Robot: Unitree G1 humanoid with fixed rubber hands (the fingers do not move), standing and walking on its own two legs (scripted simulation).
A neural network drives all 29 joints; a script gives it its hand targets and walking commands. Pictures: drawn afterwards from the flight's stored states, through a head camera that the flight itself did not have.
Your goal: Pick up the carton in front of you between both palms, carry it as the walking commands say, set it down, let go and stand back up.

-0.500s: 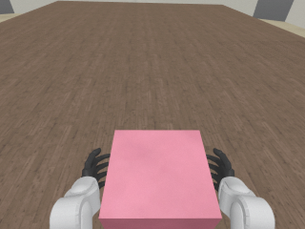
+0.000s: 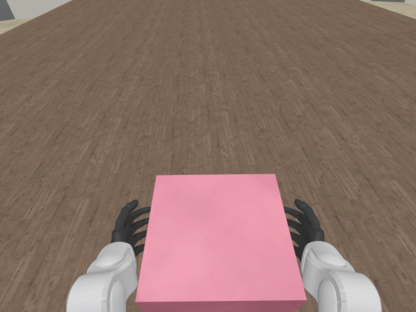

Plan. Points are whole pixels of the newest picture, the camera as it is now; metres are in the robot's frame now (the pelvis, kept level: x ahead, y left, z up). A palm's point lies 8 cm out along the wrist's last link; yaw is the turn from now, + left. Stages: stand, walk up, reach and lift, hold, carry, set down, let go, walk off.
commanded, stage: carry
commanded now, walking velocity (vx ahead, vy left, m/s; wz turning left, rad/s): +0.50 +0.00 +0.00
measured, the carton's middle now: (216, 259) +0.24 +0.00 +0.03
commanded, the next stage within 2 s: none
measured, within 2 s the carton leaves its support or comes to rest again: neither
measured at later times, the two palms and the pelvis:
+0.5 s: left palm (150, 134) +0.56 +0.17 +0.09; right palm (263, 130) +0.55 -0.13 +0.10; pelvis +0.34 +0.02 +0.00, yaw -1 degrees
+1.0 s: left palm (168, 81) +0.86 +0.15 +0.10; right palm (252, 81) +0.87 -0.15 +0.10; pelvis +0.63 +0.00 +0.01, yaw +0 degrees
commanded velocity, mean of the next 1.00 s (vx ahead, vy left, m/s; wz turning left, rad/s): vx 0.32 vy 0.00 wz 0.00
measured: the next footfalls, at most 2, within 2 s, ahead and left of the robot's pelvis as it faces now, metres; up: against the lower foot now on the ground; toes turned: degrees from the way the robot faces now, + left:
left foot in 0.48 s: +0.50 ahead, +0.12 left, +0.00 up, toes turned +11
right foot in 0.94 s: +0.77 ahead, -0.09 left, +0.00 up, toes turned +10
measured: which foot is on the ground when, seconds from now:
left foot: down 0.00-0.00, up 0.02-0.46, down 0.48-0.96, up 0.98-1.00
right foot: down 0.00-0.48, up 0.50-0.92, down 0.94-1.00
